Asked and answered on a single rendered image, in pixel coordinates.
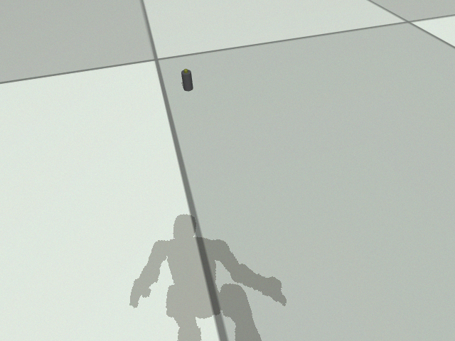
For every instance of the bottle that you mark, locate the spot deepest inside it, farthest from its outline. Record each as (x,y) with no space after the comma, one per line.
(187,80)

